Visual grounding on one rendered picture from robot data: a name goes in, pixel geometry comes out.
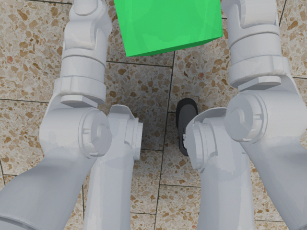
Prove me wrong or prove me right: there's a right robot forearm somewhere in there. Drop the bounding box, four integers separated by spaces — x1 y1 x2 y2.
221 0 303 100

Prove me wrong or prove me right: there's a left robot shin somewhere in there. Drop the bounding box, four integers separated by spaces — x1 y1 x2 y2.
107 104 135 119

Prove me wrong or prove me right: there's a carton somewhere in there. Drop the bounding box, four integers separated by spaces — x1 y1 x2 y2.
114 0 223 57

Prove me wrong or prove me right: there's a left robot upper arm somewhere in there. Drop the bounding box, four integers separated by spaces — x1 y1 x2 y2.
0 107 113 230

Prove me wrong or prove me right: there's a left robot forearm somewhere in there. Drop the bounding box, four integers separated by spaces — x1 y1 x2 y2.
43 0 113 119

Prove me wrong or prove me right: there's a right robot upper arm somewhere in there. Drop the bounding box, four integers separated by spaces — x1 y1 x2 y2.
224 90 307 230

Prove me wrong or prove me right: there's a right robot thigh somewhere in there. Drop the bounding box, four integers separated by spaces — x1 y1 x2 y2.
188 117 255 230

